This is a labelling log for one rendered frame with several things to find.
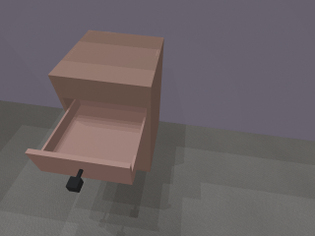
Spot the handle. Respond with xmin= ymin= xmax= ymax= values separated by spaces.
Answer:
xmin=66 ymin=169 xmax=84 ymax=193

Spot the cabinet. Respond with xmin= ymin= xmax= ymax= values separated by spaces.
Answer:
xmin=48 ymin=29 xmax=164 ymax=172

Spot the drawer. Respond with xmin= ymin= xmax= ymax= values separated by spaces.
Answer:
xmin=25 ymin=99 xmax=147 ymax=185

